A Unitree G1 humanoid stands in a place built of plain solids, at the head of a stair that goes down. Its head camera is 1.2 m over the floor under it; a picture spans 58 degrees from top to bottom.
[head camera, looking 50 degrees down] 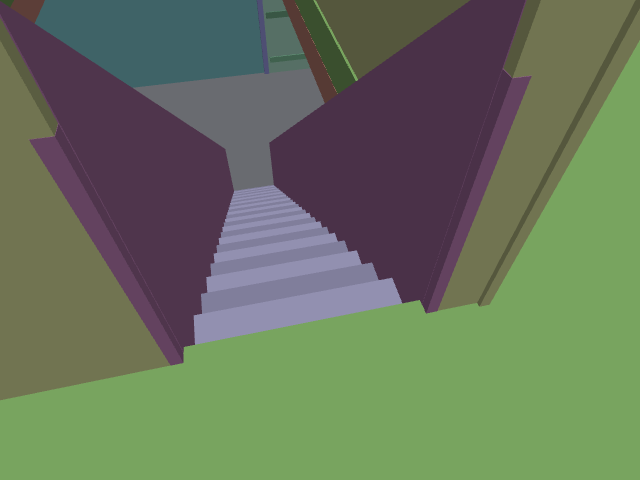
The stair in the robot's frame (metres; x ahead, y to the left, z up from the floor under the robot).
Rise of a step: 0.17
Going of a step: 0.21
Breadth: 0.83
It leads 13 degrees to the left of straight ahead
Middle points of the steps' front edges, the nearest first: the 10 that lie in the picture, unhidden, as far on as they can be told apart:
0.67 0.04 0.00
0.88 0.09 -0.17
1.08 0.13 -0.34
1.28 0.18 -0.51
1.49 0.23 -0.67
1.69 0.27 -0.84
1.90 0.32 -1.01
2.10 0.36 -1.18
2.30 0.41 -1.35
2.51 0.46 -1.52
